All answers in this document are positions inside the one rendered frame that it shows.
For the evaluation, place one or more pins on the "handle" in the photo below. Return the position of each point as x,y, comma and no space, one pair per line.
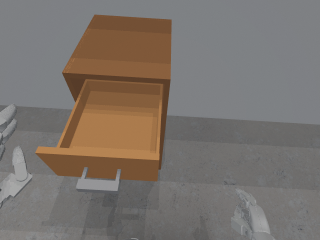
98,186

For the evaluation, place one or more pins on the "robot left hand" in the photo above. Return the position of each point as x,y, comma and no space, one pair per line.
13,184

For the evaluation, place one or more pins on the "drawer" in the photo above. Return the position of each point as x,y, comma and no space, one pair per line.
113,125

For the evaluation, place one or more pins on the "cabinet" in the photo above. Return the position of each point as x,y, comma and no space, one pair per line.
126,49

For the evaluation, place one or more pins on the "robot right hand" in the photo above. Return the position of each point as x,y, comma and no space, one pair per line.
252,220

